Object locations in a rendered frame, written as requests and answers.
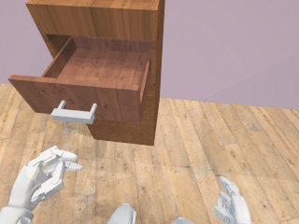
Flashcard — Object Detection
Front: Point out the left robot thigh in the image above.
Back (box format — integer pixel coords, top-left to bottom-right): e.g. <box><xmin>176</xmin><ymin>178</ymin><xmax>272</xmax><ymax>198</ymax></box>
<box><xmin>107</xmin><ymin>206</ymin><xmax>136</xmax><ymax>224</ymax></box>

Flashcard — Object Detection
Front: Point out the cabinet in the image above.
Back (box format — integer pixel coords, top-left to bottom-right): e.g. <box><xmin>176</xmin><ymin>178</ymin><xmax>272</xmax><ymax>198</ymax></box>
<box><xmin>25</xmin><ymin>0</ymin><xmax>165</xmax><ymax>147</ymax></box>

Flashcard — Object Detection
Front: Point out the right robot hand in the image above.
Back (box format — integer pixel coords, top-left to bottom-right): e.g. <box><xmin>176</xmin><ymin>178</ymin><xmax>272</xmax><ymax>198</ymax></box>
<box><xmin>214</xmin><ymin>176</ymin><xmax>252</xmax><ymax>224</ymax></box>

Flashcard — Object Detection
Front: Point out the left robot hand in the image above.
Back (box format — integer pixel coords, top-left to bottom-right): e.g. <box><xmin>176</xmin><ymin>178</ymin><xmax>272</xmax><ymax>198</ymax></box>
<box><xmin>8</xmin><ymin>146</ymin><xmax>84</xmax><ymax>212</ymax></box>

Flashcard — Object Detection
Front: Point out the handle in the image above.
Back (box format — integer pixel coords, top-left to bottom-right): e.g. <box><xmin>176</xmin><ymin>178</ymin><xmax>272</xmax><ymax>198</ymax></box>
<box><xmin>50</xmin><ymin>100</ymin><xmax>97</xmax><ymax>124</ymax></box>

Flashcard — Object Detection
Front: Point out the drawer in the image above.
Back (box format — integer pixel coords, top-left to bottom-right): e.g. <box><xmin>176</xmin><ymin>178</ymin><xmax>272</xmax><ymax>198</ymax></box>
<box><xmin>8</xmin><ymin>35</ymin><xmax>151</xmax><ymax>123</ymax></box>

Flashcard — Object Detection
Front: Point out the robot left shin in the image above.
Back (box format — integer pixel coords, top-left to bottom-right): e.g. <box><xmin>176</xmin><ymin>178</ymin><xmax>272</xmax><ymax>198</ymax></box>
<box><xmin>122</xmin><ymin>203</ymin><xmax>131</xmax><ymax>207</ymax></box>

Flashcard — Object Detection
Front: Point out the left robot forearm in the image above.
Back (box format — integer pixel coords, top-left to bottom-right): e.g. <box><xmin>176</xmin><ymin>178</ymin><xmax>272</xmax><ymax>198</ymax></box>
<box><xmin>0</xmin><ymin>205</ymin><xmax>34</xmax><ymax>224</ymax></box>

